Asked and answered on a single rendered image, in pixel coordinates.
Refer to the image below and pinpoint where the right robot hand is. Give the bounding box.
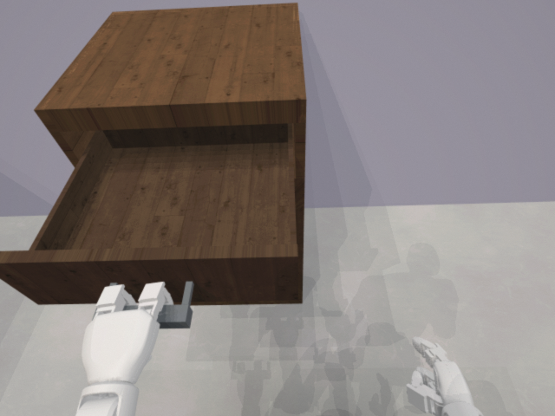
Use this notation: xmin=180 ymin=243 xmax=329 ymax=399
xmin=407 ymin=337 xmax=474 ymax=416

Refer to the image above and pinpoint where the handle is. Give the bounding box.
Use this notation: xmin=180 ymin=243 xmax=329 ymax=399
xmin=92 ymin=282 xmax=194 ymax=328

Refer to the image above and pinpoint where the cabinet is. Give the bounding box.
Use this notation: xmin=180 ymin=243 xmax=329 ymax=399
xmin=34 ymin=3 xmax=306 ymax=306

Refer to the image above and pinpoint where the robot left forearm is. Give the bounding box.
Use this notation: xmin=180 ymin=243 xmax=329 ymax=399
xmin=75 ymin=381 xmax=139 ymax=416

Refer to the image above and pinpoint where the left robot hand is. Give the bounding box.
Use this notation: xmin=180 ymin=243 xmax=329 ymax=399
xmin=82 ymin=282 xmax=173 ymax=386

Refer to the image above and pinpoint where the drawer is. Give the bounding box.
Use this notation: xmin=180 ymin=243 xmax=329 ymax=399
xmin=0 ymin=123 xmax=298 ymax=305

